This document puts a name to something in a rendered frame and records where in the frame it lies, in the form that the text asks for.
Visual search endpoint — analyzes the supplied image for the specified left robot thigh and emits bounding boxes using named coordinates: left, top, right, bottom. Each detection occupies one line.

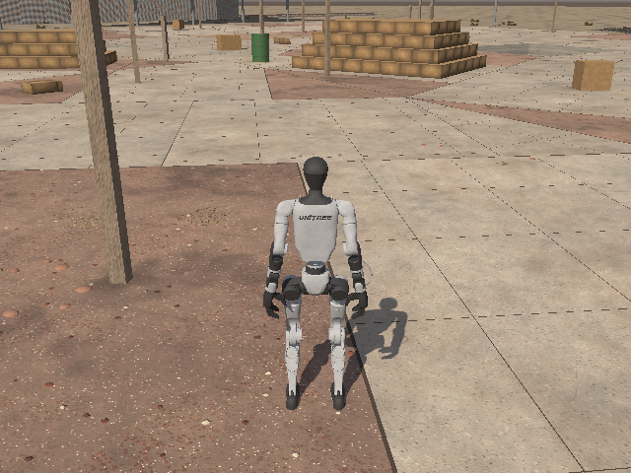
left=282, top=275, right=302, bottom=345

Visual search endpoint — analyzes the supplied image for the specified robot left upper arm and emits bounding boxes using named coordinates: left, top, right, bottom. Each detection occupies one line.
left=273, top=199, right=295, bottom=256

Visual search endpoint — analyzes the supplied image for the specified robot right shin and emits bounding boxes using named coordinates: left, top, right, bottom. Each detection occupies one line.
left=331, top=327, right=345, bottom=396

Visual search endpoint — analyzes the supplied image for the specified robot right upper arm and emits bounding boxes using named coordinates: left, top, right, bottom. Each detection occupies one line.
left=336, top=199, right=358, bottom=256

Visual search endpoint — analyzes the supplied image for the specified robot right hand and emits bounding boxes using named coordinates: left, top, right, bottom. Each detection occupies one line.
left=345, top=291, right=368, bottom=319

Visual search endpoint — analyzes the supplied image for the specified robot right forearm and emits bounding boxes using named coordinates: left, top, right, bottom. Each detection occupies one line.
left=348, top=241, right=367, bottom=293

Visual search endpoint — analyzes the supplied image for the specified robot left forearm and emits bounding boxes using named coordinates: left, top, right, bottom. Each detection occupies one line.
left=265, top=241, right=283, bottom=293

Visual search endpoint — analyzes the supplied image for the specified robot left hand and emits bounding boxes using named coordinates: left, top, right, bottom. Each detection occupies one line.
left=263, top=290, right=286, bottom=319

